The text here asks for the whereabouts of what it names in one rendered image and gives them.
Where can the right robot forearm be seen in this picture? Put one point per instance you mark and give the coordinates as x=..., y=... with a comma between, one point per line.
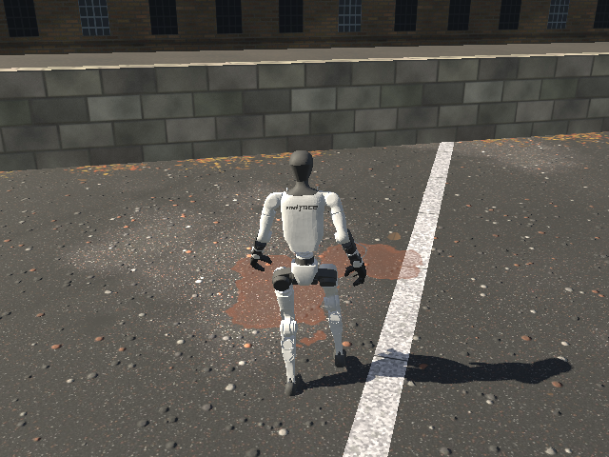
x=351, y=251

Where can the robot right hand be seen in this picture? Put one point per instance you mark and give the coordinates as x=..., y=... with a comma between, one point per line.
x=361, y=271

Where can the robot head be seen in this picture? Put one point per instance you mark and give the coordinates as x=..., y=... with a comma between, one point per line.
x=301, y=163

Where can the robot left hand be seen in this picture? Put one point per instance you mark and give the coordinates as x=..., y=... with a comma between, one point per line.
x=255, y=265

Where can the right robot thigh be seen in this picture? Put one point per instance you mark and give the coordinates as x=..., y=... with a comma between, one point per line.
x=328, y=278

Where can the robot left upper arm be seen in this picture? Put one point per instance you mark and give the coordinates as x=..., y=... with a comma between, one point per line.
x=272, y=201

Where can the robot right upper arm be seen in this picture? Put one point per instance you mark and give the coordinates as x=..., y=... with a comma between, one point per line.
x=332, y=200

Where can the left robot forearm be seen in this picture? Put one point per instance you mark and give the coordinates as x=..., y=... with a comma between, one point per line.
x=258, y=247

